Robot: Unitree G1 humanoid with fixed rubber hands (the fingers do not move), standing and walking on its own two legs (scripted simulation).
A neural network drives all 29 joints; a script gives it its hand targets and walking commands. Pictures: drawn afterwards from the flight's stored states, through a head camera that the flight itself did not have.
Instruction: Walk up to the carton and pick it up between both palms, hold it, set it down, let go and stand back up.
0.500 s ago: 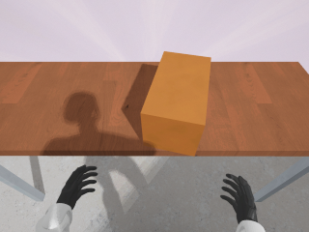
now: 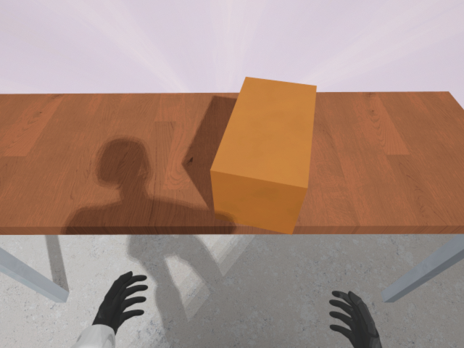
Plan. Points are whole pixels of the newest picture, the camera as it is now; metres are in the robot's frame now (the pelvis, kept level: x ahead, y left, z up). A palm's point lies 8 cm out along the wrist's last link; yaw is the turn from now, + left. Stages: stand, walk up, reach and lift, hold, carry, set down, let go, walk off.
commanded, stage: set down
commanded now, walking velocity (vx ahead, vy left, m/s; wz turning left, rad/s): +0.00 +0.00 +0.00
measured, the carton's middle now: (267, 150) +0.51 -0.03 +0.02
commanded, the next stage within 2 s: let go in 0.70 s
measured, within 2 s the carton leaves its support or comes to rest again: neither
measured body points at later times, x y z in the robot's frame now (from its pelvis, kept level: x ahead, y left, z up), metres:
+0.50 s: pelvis +0.01 +0.00 +0.00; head +0.04 +0.00 +0.45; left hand +0.16 +0.24 -0.08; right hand +0.17 -0.20 -0.10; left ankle +0.02 +0.12 -0.75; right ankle +0.01 -0.13 -0.75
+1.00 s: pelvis +0.02 +0.00 +0.00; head +0.06 +0.00 +0.45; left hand +0.17 +0.24 -0.09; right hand +0.18 -0.20 -0.11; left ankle +0.02 +0.12 -0.75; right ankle +0.01 -0.13 -0.75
